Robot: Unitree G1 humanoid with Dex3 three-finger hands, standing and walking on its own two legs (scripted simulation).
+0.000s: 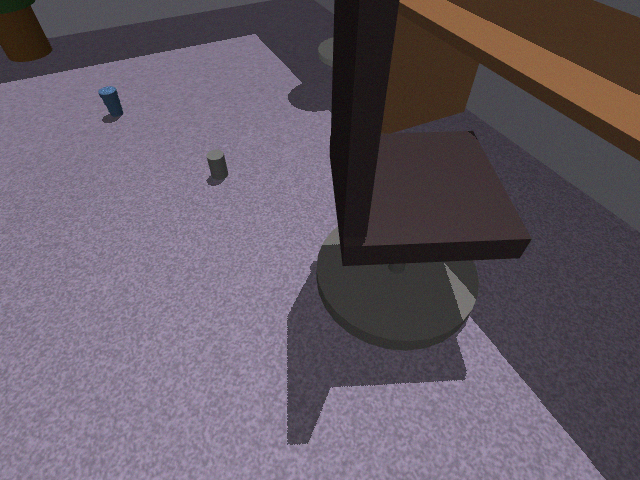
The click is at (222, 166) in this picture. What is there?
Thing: squat round
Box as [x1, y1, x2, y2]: [206, 150, 227, 179]
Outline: 209,151 206,156 212,177 216,179 224,178 227,175 227,170 222,151
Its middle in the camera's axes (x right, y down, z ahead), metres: -0.50 -0.36 +1.89
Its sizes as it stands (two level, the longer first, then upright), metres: 0.082 0.082 0.121
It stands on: the floor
